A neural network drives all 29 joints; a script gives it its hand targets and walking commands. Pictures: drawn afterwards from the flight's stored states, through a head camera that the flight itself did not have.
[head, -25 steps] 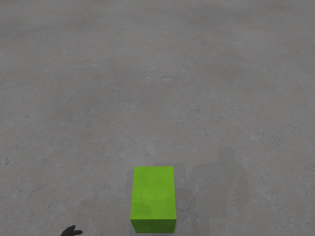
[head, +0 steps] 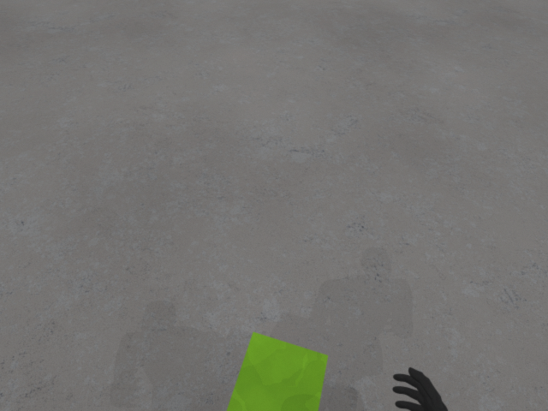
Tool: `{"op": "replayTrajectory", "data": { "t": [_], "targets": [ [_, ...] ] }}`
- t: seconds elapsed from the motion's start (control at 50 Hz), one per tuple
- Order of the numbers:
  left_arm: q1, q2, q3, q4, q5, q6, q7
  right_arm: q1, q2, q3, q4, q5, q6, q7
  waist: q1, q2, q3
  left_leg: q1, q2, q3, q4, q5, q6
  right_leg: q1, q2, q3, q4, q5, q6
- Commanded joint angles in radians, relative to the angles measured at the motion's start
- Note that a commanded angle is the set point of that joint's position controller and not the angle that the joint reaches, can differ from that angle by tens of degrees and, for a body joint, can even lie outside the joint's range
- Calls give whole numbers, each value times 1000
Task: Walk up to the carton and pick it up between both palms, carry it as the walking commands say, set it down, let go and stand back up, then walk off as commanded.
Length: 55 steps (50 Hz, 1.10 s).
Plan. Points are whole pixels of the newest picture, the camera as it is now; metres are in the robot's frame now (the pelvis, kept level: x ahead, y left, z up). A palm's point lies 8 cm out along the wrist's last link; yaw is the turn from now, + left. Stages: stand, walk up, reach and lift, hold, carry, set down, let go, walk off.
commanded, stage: walk off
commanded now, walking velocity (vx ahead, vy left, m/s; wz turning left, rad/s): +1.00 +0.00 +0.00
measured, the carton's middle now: (274, 406) +0.23 -0.03 -0.61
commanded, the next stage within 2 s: none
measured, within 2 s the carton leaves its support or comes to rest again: rests again in 1.88 s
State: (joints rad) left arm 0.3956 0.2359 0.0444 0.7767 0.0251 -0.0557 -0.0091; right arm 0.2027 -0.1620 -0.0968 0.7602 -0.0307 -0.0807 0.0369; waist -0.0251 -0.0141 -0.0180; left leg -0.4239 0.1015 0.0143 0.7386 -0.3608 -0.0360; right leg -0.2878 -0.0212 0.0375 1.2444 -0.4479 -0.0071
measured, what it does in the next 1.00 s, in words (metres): walks ahead: right foot, then left foot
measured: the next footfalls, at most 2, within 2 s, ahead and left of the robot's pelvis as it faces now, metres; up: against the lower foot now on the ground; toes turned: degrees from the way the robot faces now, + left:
right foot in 0.30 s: +0.33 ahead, -0.22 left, +0.00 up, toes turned +6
left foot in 0.82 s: +0.09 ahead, +0.15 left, +0.00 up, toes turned +10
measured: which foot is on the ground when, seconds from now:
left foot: down 0.00-0.28, up 0.30-0.80, down 0.82-1.00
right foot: up 0.00-0.28, down 0.30-0.80, up 0.82-1.00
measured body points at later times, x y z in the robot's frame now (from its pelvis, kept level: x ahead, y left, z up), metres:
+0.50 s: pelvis +0.25 -0.08 +0.02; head +0.33 -0.08 +0.47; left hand +0.17 +0.18 -0.10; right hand +0.45 -0.33 -0.09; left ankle +0.01 +0.12 -0.52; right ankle +0.29 -0.23 -0.71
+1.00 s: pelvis +0.29 -0.02 -0.02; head +0.28 +0.00 +0.43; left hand +0.22 +0.20 -0.18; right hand +0.48 -0.17 -0.13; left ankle +0.05 +0.15 -0.71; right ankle +0.38 -0.20 -0.66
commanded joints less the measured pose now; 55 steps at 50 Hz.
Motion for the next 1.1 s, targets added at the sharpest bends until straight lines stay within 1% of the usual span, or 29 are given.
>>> {"op": "replayTrajectory", "data": {
  "t": [0.0, 0.06, 0.14, 0.16, 0.2, 0.22, 0.24, 0.26, 0.28, 0.3, 0.32, 0.34, 0.36, 0.42, 0.48, 0.5, 0.52, 0.62, 0.68, 0.74, 0.78, 0.8, 0.84, 0.88, 0.94, 1.0, 1.04, 1.06, 1.08],
  "targets": [
    [-342, 69, 27, -195, 19, -33, -30, 288, -172, -11, 60, -16, -11, -31, -109, 161, 104, 266, 198, -375, -500, -280, 140, -559, -93, 1, 112, 101, 4],
    [-280, 29, 21, -165, 21, 2, -61, 214, -222, -33, 9, -3, -25, -41, -21, 213, 107, 230, 202, -290, -538, -287, 149, -512, -106, -24, -33, 162, 40],
    [-393, 54, 22, -145, -19, 10, -71, 145, -228, -43, -39, 1, -30, -40, 2, 270, 245, 119, 198, -162, -606, -265, 129, -434, -167, -63, -363, 216, 79],
    [-319, 59, 19, -123, -19, 11, -73, 63, -281, -55, -54, -4, -27, -37, 72, 321, 234, 106, 180, -89, -557, -204, 111, -325, -164, -84, -480, 183, 72],
    [-190, 98, 38, -54, -11, 15, -61, 69, -303, -63, -44, -13, -20, -22, 125, 251, 128, 132, 159, -22, -432, 38, 115, -104, -79, -222, -486, 128, 59],
    [-23, 121, 56, 4, -12, 9, -45, 43, -319, -68, -42, -18, -15, -16, 219, 160, 39, 138, 133, 38, -197, 289, 105, 82, -50, -249, -581, 200, 40],
    [313, 199, 87, 103, -18, 1, -20, -21, -320, -60, -47, -50, -9, -13, 370, -70, -118, 196, 57, 92, 232, 394, 73, 261, 1, -233, -653, 196, 37],
    [470, 274, 102, 168, -3, -15, 4, -34, -223, -29, -85, -61, -10, -1, 395, -412, -161, 12, -59, -18, 532, 71, 48, 352, -92, 54, -762, 49, 104],
    [388, 392, 111, 175, 10, -26, 14, 102, -63, -9, -114, -5, -27, -1, 290, -819, -221, -265, -203, -139, 771, -258, 31, 528, -218, 510, -925, -31, 118],
    [337, 336, 91, 177, -14, -23, 17, 91, -77, -13, -136, -5, -42, 3, 226, -723, -171, -356, -226, -133, 841, -250, 30, 499, -273, 753, -1073, 168, 97],
    [296, 330, 90, 180, -2, -23, 32, 94, -82, -8, -132, -4, -49, -3, 171, -507, -140, -409, -193, -127, 871, -198, 22, 536, -272, 712, -998, 490, 96],
    [242, 273, 86, 177, 15, -30, 41, 83, -93, -9, -103, 12, -47, -15, 127, -232, -193, -428, -136, -122, 861, -159, 18, 635, -226, 446, -798, 984, 122],
    [266, 221, 79, 192, 15, -34, 43, 42, -73, 1, -77, 10, -41, -23, 144, -124, -246, -398, -93, -99, 792, -156, 25, 656, -180, 199, -647, 1245, 147],
    [389, 120, 54, 235, 28, -34, 52, -196, -84, 19, -122, -5, -43, 7, 190, -284, -301, -414, -105, -20, 627, -193, 15, 723, -136, 138, -659, 1159, 53],
    [496, 88, 49, 234, 41, -44, 69, -385, -84, 40, -152, 11, -46, 22, 245, -296, -311, -545, -109, -1, 607, -278, 9, 812, -198, 321, -740, 1166, -81],
    [564, 61, 44, 253, 43, -41, 76, -453, -104, 39, -147, 6, -42, 25, 270, -140, -274, -637, -120, 10, 677, -296, 9, 861, -183, 283, -705, 1250, -74],
    [629, 74, 44, 270, 47, -39, 83, -492, -83, 48, -156, 4, -41, 30, 286, -114, -290, -689, -129, 15, 695, -313, 6, 925, -194, 308, -686, 1302, -83],
    [678, 52, 42, 326, 61, -28, 105, -699, -50, 79, -186, 15, -31, 46, 313, -234, -259, -580, -136, 28, 397, -451, -31, 877, -203, 373, -760, 1289, -104],
    [566, 4, 26, 332, 58, -8, 119, -751, -57, 80, -171, 33, -17, 54, 293, -147, -238, -239, -139, 67, -59, -297, -68, 628, -131, 242, -698, 1302, -47],
    [346, 81, 31, 254, 40, 3, 101, -350, -80, 52, 31, 50, 37, 32, 83, -12, -256, 626, -141, 138, -513, 147, -98, 36, -38, 103, -526, 1061, -19],
    [64, 51, 18, 128, 40, -17, 59, 76, -164, 30, 202, 5, 65, -36, -170, 108, -152, 1041, 149, -31, -386, 324, -33, -650, -33, 45, -236, -69, -28],
    [-78, -5, 4, 56, 33, -29, 39, 178, -233, 14, 239, 1, 65, -54, -208, 185, -92, 1022, 333, -123, -310, 588, 12, -830, -66, 25, -120, -134, -25],
    [-113, -44, 8, 17, 17, -33, 10, 68, -252, 2, 227, -18, 70, -50, -108, 187, 134, 725, 329, 29, -342, 604, 34, -922, -38, -58, 58, -120, -14],
    [-266, 8, 16, -34, 10, -25, 1, 46, -292, -38, 217, -23, 41, -34, -143, 456, 244, 565, 258, -43, -477, 370, 92, -872, -100, -86, 48, -88, 22],
    [-167, 61, 47, 27, -17, -3, -39, -60, -228, -39, 165, -7, 2, -18, 19, 515, 339, 464, 194, 56, -548, 386, 105, -808, -90, -128, 20, -11, 38],
    [-288, 87, 57, 12, -20, 11, -42, -19, -196, -36, 111, -22, -35, -35, 60, 400, 348, 240, 239, -20, -591, 263, 130, -507, -184, -135, -246, 59, 12],
    [91, 69, 76, 121, -20, 16, -32, -222, -249, -43, 68, -26, -21, -28, 320, 361, 191, 106, 183, 152, -235, 826, 108, 22, -60, -259, -364, 213, -20],
    [407, 119, 102, 243, -27, 11, -15, -283, -249, -34, 44, -47, -7, -19, 451, 191, 22, 119, 94, 158, 176, 892, 83, 303, 38, -306, -497, 227, -24],
    [624, 207, 125, 310, -12, 8, 2, -262, -199, -7, 23, -59, -2, -20, 527, -85, -109, -53, -43, 56, 584, 547, 54, 543, 22, -161, -532, 152, 12]
  ]
}}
